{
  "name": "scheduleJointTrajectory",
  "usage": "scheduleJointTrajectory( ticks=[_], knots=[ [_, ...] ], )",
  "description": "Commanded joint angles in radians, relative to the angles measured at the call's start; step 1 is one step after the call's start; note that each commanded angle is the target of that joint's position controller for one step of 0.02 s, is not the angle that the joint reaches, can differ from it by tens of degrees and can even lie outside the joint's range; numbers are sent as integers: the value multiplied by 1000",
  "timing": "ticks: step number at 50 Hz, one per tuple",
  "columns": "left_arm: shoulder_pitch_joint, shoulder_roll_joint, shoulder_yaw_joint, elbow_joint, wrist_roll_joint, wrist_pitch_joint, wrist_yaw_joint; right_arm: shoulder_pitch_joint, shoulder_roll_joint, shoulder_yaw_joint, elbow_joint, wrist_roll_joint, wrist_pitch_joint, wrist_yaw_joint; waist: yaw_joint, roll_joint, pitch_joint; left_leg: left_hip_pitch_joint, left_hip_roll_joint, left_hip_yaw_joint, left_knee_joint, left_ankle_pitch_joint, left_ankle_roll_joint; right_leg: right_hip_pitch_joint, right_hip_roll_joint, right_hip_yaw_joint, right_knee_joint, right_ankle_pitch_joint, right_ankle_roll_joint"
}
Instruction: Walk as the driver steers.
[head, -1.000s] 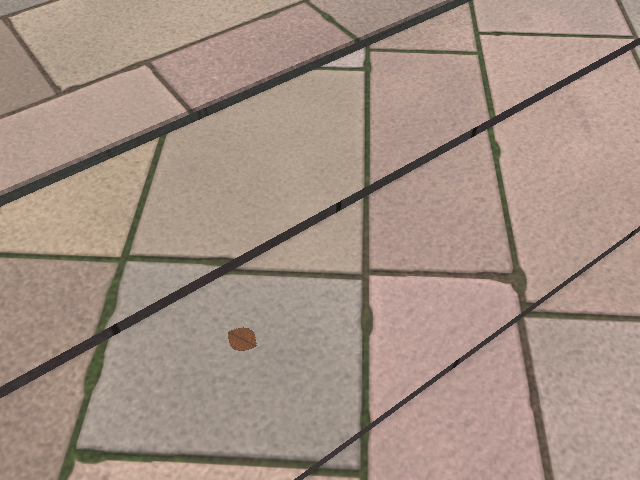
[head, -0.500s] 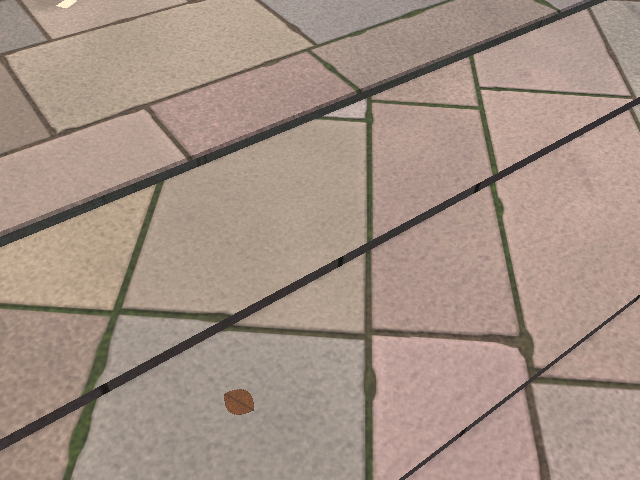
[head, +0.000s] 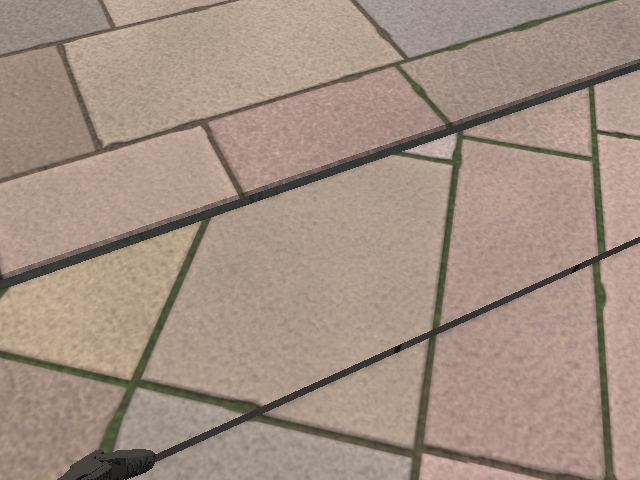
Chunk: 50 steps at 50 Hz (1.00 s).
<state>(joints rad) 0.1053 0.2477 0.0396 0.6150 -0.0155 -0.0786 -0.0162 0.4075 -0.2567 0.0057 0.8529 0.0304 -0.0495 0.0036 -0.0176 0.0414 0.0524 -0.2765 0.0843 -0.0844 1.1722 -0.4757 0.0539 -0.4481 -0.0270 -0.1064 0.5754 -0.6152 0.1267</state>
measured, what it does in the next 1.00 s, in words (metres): climbs, turning left: left foot, then right foot 0.04 m higher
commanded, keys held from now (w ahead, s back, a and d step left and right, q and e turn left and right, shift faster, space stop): w+q+shift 0.62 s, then w+shift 0.24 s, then w+e+shift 0.14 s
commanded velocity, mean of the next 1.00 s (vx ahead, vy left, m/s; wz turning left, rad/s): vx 0.99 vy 0.00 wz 0.69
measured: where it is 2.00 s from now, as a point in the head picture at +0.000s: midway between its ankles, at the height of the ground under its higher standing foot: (119, 263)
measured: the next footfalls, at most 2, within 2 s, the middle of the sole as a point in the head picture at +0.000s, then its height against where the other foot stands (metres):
left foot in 0.22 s outside the picture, level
right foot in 0.54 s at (330, 369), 0.04 m higher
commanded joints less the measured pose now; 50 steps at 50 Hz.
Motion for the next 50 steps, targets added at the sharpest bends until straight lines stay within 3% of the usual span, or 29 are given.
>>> scheduleJointTrajectory(
  ticks=[1,2,4,8,10,11,12,13,14,15,17,21,25,26,28,29,30,31,32,33,35,37,41,42,43,44,45,47,50],
  knots=[
    [99,45,26,52,26,3,10,-94,-23,-25,-202,24,44,-10,-17,-207,-150,-282,82,33,137,-94,1,335,-318,315,-319,191,-196],
    [-53,49,23,25,12,-3,3,3,-24,-34,-188,26,81,-9,-130,-196,-93,-141,92,70,127,-131,-9,129,-310,212,-392,228,-159],
    [-277,166,54,-8,-5,-19,7,207,-85,-65,-124,17,115,-29,-304,-213,-46,50,87,115,65,-60,-28,-75,-273,73,-446,238,-117],
    [-329,155,53,-15,3,-28,12,278,-152,-106,-59,0,127,-34,-312,-95,-29,200,52,188,-170,70,46,-66,-200,-88,-174,247,-143],
    [-408,111,27,-31,11,-21,12,487,-143,-128,7,-19,100,-13,-416,73,-53,436,11,182,-370,151,148,-223,-178,-73,431,316,-163],
    [-419,-20,-17,-55,9,-16,6,468,-83,-100,26,-24,68,24,-364,266,96,347,-56,47,-498,74,231,-452,-15,-49,964,-58,-167],
    [-266,-103,-47,-134,-11,-39,6,208,-88,-47,-92,-6,5,62,-104,431,127,180,-12,-497,-745,-31,306,-602,71,122,1128,-24,-195],
    [-121,-23,-43,-177,-41,-63,-11,-43,-176,-69,-228,-6,-30,70,52,395,95,123,193,-980,-1066,-423,396,-680,58,219,1101,97,-198],
    [-152,93,-21,-154,-40,-81,-24,-105,-188,-73,-257,-18,-40,58,54,156,130,27,253,-962,-1066,-521,373,-638,-3,230,1046,197,-181],
    [-182,109,-16,-138,-22,-76,-20,-92,-189,-71,-252,-27,-38,47,37,-26,123,-33,232,-833,-994,-436,324,-556,-34,231,949,260,-157],
    [-214,122,0,-129,1,-57,-7,-60,-196,-69,-238,-36,-38,16,20,-113,92,-71,146,-630,-919,-272,281,-416,-39,248,733,339,-116],
    [-434,39,-14,-199,4,-55,-17,68,-113,-54,-177,0,-13,-48,-96,-57,72,16,21,-341,-904,132,232,-231,44,142,205,535,-64],
    [-406,13,5,-200,-36,-64,-36,90,-102,-61,-135,8,16,-56,-87,67,11,141,25,-293,-861,385,178,-45,101,99,-53,520,-63],
    [-373,44,23,-195,-40,-70,-34,81,-99,-65,-132,11,16,-56,-63,98,-10,178,27,-296,-821,517,156,15,99,115,-84,539,-76],
    [-3,130,74,-116,-40,-60,-3,-36,-132,-74,-190,-18,13,-48,153,144,-230,4,-21,-229,-510,786,95,496,39,143,-14,476,-143],
    [207,183,88,-80,1,-50,2,31,-25,-39,-215,2,4,-30,189,-177,-525,-368,-86,-144,-106,653,1,1035,-228,540,-9,227,-302],
    [225,168,83,-77,-2,-33,-2,60,21,-11,-238,2,5,-20,154,-432,-675,-427,-89,-147,73,-70,-2,1132,-360,785,-128,0,-310],
    [205,115,73,-73,-1,-9,6,-41,-14,-24,-252,11,19,-19,180,-334,-490,-459,-38,-95,70,-140,-3,999,-328,572,-132,185,-244],
    [240,115,75,-27,-2,7,13,-205,-18,-25,-276,-26,16,-29,210,-126,-324,-458,-46,-8,42,-144,-9,849,-242,389,-123,366,-186],
    [135,135,76,-2,40,5,-2,-179,-10,-30,-329,5,26,-33,90,-201,-256,-494,-33,36,70,-76,-23,726,-282,520,-279,281,-250],
    [8,44,46,9,32,-3,-17,-168,-14,-35,-330,8,71,-14,-2,-179,-155,-275,37,55,44,-123,-38,402,-234,380,-376,232,-233],
    [-115,63,44,15,20,-20,-36,-132,-33,-39,-325,20,85,-10,-98,-161,-67,-108,41,79,-143,-209,-46,204,-211,272,-452,297,-229],
    [-198,173,64,41,7,-15,-28,84,-73,-56,-206,-4,75,-10,-227,-122,-74,364,-19,196,-556,85,-37,-28,-160,97,-295,380,-239],
    [-175,151,50,53,13,-10,-15,244,-117,-81,-143,-7,69,-13,-284,-24,-122,605,-61,194,-602,113,0,-149,-118,58,-35,494,-232],
    [-214,81,19,23,26,-17,-11,357,-164,-100,-100,-9,47,-2,-324,184,-138,732,-35,124,-582,95,30,-350,3,-2,461,89,-176],
    [-121,51,-3,-47,-32,-34,-14,181,-224,-96,-198,-26,18,5,-184,352,-133,663,206,-397,-815,-128,193,-571,46,99,655,73,-174],
    [-85,146,4,-20,-63,-39,-19,36,-175,-81,-275,-29,-1,9,-143,189,-77,570,277,-447,-906,-203,228,-604,-10,168,704,151,-182],
    [-61,145,-3,-11,-41,-26,-24,-57,-153,-62,-283,-44,-19,8,-63,60,8,419,255,-253,-926,10,187,-575,-51,192,691,267,-168],
    [24,131,0,-1,-39,26,-29,-188,-134,-44,-300,-71,-54,-7,51,21,38,226,214,-2,-1012,249,118,-469,-51,192,755,422,-121]
  ],
)
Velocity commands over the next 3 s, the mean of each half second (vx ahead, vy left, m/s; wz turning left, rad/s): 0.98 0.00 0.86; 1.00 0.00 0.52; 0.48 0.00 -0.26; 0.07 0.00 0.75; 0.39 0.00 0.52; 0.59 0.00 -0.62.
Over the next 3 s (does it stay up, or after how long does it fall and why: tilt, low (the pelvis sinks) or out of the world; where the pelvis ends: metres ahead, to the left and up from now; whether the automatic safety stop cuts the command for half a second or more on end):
stays up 0.97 0.83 0.12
